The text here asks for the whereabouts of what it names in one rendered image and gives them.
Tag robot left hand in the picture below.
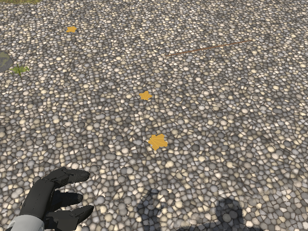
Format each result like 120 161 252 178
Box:
19 167 94 231

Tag left robot forearm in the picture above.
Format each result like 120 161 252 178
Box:
5 215 44 231

